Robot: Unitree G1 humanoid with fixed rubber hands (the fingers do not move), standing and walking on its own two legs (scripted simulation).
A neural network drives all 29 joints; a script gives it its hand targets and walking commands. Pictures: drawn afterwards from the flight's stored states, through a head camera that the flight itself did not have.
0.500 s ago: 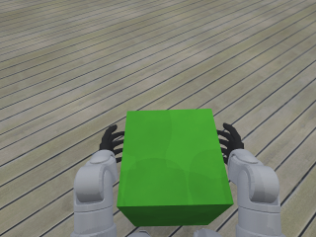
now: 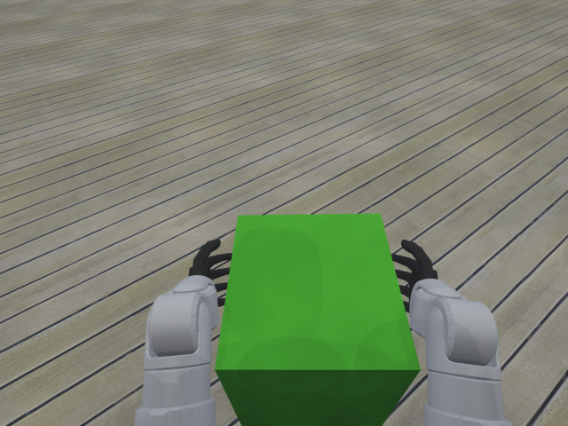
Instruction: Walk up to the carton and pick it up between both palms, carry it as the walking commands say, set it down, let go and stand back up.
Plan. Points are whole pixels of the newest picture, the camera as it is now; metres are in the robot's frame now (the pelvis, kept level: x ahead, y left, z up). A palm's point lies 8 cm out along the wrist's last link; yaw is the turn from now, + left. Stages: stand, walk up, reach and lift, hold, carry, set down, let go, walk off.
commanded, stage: carry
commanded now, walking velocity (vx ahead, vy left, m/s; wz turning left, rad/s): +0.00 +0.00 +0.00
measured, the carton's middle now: (309, 326) +0.27 -0.01 +0.01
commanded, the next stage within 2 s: none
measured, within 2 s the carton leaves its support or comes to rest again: neither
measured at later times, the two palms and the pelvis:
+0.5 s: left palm (186, 332) +0.23 +0.15 +0.08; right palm (424, 326) +0.23 -0.14 +0.08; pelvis -0.05 +0.00 +0.00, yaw +2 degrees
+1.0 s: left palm (203, 328) +0.24 +0.13 +0.07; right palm (433, 323) +0.24 -0.16 +0.07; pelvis -0.04 -0.02 +0.00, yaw +0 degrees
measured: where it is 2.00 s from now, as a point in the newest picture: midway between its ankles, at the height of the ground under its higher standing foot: outside the picture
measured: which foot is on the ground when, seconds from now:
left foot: down 0.00-1.00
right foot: down 0.00-1.00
